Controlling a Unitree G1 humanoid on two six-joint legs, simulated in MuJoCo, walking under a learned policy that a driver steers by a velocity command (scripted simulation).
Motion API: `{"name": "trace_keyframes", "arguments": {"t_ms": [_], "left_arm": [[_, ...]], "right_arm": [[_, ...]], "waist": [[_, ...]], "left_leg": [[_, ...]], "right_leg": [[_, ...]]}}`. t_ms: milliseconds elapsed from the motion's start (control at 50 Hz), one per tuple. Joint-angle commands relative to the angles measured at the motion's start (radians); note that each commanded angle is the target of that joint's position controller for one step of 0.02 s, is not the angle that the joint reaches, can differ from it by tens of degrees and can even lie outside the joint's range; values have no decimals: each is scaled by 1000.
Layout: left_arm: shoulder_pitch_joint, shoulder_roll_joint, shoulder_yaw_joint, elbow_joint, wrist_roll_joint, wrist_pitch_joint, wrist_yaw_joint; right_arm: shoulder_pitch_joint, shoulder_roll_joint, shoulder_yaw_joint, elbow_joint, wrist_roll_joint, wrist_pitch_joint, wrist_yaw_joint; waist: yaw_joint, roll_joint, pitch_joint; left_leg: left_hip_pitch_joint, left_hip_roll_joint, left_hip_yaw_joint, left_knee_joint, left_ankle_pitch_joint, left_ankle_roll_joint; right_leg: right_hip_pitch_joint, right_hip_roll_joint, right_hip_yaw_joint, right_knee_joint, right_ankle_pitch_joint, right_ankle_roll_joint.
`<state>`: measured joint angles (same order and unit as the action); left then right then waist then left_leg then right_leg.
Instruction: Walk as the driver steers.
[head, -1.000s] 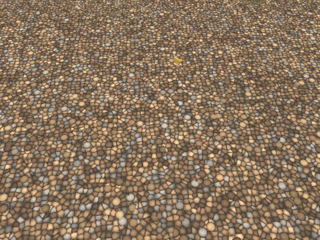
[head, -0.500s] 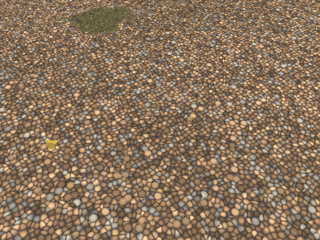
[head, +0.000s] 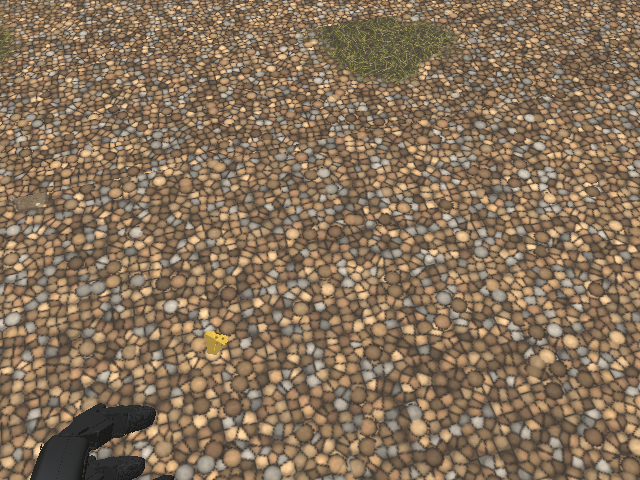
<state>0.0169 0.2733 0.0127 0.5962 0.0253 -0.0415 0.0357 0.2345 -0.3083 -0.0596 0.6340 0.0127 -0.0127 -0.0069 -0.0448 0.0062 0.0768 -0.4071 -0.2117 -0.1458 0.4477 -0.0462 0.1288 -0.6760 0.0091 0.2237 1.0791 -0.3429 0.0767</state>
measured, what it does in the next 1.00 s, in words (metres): walks ahead, turning left: right foot, then left foot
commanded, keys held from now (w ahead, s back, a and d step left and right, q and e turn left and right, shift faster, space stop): q+shift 0.66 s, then shift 0.08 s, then e+shift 0.26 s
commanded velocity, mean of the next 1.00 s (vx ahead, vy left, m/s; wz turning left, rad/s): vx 0.03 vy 0.00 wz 0.70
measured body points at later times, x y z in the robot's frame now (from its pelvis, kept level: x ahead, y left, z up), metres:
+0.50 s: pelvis +0.13 -0.09 +0.01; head +0.17 -0.08 +0.46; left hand +0.17 +0.23 -0.07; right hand +0.40 -0.28 -0.09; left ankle +0.05 +0.04 -0.63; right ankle +0.22 -0.17 -0.73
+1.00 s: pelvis +0.12 -0.03 +0.01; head +0.12 +0.00 +0.46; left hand -0.01 +0.24 -0.12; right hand +0.42 -0.09 -0.07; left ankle +0.05 +0.03 -0.73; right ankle +0.20 -0.14 -0.66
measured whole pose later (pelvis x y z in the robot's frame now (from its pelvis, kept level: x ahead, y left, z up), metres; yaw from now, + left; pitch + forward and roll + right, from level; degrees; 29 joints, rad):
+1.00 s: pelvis +0.12 -0.03 +0.01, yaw +40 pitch +2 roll -1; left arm 0.24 0.31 0.09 0.79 -0.02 0.06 0.02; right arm 0.12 -0.20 -0.03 0.64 -0.03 0.01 -0.04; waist 0.04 -0.04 0.02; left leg -0.23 0.03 0.11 0.48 -0.28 0.04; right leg -0.52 -0.05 -0.01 1.04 -0.37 0.09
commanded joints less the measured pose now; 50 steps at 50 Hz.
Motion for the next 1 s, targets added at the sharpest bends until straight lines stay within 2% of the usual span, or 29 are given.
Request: {"name": "trace_keyframes", "arguments": {"t_ms": [20, 60, 100, 160, 240, 260, 280, 300, 320, 340, 360, 380, 420, 500, 600, 660, 700, 720, 740, 760, 780, 800, 820, 840, 860, 880, 900, 940, 1000], "left_arm": [[107, 93, 36, -15, -15, 12, 19], [52, 99, 42, -20, -23, 13, 17], [4, 100, 47, -24, -25, 3, 12], [-43, 108, 56, -25, -23, -24, 0], [25, 139, 81, 16, -32, -47, -20], [54, 142, 86, 31, -34, -46, -21], [42, 181, 93, 15, -20, -31, -14], [70, 202, 96, 4, 18, -11, -13], [94, 163, 97, -2, 12, -7, -9], [55, 137, 92, -13, 2, 0, -1], [33, 108, 83, -26, -5, 14, 8], [13, 110, 78, -34, -10, 25, 18], [20, 117, 74, -27, -3, 37, 29], [85, 136, 85, 2, 6, 47, 32], [59, 172, 107, 19, -4, 46, 13], [50, 187, 119, 31, -20, 40, -5], [73, 193, 123, 48, -40, 34, -17], [67, 190, 122, 55, -55, 34, -21], [96, 161, 115, 74, -64, 34, -25], [147, 107, 97, 86, -46, 33, -34], [147, 54, 67, 38, 14, 32, -47], [71, 120, 89, 38, -8, 33, -34], [44, 142, 94, 51, -42, 42, -27], [89, 110, 88, 82, -47, 52, -21], [129, 105, 87, 119, -38, 65, -16], [168, 109, 91, 140, -38, 74, -16], [181, 123, 96, 143, -45, 78, -15], [154, 144, 100, 115, -54, 79, -14], [122, 113, 88, 74, -51, 89, -21]], "right_arm": [[-12, -175, -59, -81, 21, 24, -40], [-25, -174, -62, -95, 27, 47, -54], [-22, -166, -65, -104, 20, 60, -58], [-15, -155, -71, -115, 12, 66, -57], [-72, -145, -71, -152, 17, 68, -46], [-57, -115, -61, -152, 21, 69, -40], [40, -45, -40, -136, 11, 70, -33], [46, -102, -50, -170, 16, 63, -23], [58, -197, -74, -154, 7, 54, -11], [43, -227, -85, -134, 20, 58, -8], [38, -223, -86, -107, 21, 70, -15], [41, -201, -80, -105, 18, 80, -18], [24, -145, -60, -121, 18, 83, -16], [-46, -107, -46, -151, 19, 71, -18], [-61, -82, -40, -149, 9, 71, -4], [-59, -87, -47, -140, 11, 82, 10], [-55, -82, -50, -141, 7, 90, 18], [-19, -75, -53, -127, 5, 92, 21], [38, -90, -63, -101, 3, 91, 16], [86, -162, -83, -88, 2, 83, 4], [59, -245, -84, -119, -10, 71, -12], [70, -202, -74, -127, -50, 49, -5], [39, -145, -50, -104, -60, 31, 1], [-28, -92, -33, -80, -47, 20, 1], [-76, -46, -15, -72, -36, 11, -2], [-107, -31, -7, -60, -38, 5, -8], [-123, -34, -6, -58, -48, 1, -15], [-136, -77, -21, -55, -50, 7, -32], [-109, -87, -30, -36, -43, 23, -50]], "waist": [[56, 43, -275], [37, 87, -255], [16, 126, -221], [-5, 160, -194], [35, 170, -193], [40, 100, -210], [-14, -85, -268], [-22, -260, -262], [-1, -231, -264], [3, -199, -219], [14, -126, -185], [14, -99, -148], [24, -107, -109], [74, -153, -151], [67, -160, -174], [58, -167, -168], [50, -158, -171], [22, -144, -178], [2, -107, -185], [12, 83, -188], [53, 385, -206], [-43, 267, -301], [-30, 182, -254], [17, 160, -217], [35, 153, -196], [54, 161, -177], [60, 161, -160], [48, 150, -127], [17, 122, -110]], "left_leg": [[181, 229, -296, -58, 278, 52], [203, 214, -332, -62, 95, 7], [219, 205, -371, -61, 1, -3], [269, 212, -435, -20, 47, 15], [234, 181, -495, 63, 66, -11], [156, 128, -449, 157, -185, -43], [5, 40, -309, 360, -562, -88], [-158, -15, -151, 548, -683, -135], [-201, 70, -116, 706, -621, -188], [-247, 117, -76, 775, -529, -206], [-253, 150, -55, 824, -449, -216], [-259, 157, -17, 878, -392, -221], [-262, 189, 66, 869, -331, -229], [-302, 274, 111, 742, -299, -253], [-173, 318, 149, 544, -274, -227], [-61, 307, 193, 400, -286, -187], [15, 280, 208, 264, -299, -152], [89, 256, 224, 142, -241, -125], [213, 224, 216, 20, -145, -91], [407, 325, 38, -63, 159, -35], [524, 598, -267, -1, 564, 120], [411, 658, -266, -52, 481, 234], [350, 579, -147, -75, 337, 185], [314, 514, -58, -81, 221, 115], [277, 481, 13, -82, 214, 79], [218, 464, 76, -90, 240, 69], [192, 457, 114, -103, 230, 65], [238, 480, 125, -116, 181, 70], [310, 542, 106, -127, 119, 95]], "right_leg": [[68, 56, -52, -121, 114, 34], [50, 64, -35, -197, 155, 30], [51, 73, -23, -273, 164, 22], [79, 83, -7, -390, 151, 8], [313, 69, -18, -665, 223, -23], [463, -5, -3, -768, 354, -58], [657, -217, 158, -721, 509, -159], [669, -377, 348, -729, 631, -313], [652, -421, 374, -716, 623, -368], [620, -370, 280, -719, 483, -343], [578, -289, 175, -724, 340, -290], [521, -250, 100, -735, 311, -265], [472, -205, -19, -770, 351, -262], [595, -253, -96, -789, 394, -305], [576, -305, -202, -793, 366, -301], [551, -329, -264, -774, 359, -275], [555, -341, -268, -724, 385, -256], [544, -332, -288, -670, 384, -228], [481, -301, -328, -580, 355, -175], [284, -211, -403, -377, 155, -90], [-14, -87, -418, -82, -348, -3], [-18, -80, -273, 78, -347, 2], [13, -99, -237, 102, -274, -17], [27, -107, -220, 58, -198, -27], [73, -105, -211, 48, -122, -16], [138, -82, -196, 56, -58, -4], [166, -63, -194, 55, -23, 5], [113, -60, -210, 13, 0, 15], [58, -93, -219, -55, -23, 25]]}}
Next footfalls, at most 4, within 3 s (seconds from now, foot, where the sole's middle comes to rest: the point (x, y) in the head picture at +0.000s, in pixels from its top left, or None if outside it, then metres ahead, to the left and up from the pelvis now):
0.28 right None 0.26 -0.15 -0.77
0.76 left None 0.07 0.06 -0.77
1.26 right None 0.23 -0.13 -0.77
1.74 left None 0.34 0.11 -0.77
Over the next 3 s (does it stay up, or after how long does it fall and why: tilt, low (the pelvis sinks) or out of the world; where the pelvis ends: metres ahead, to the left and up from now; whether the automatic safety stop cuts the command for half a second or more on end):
stays up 1.23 0.33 -0.08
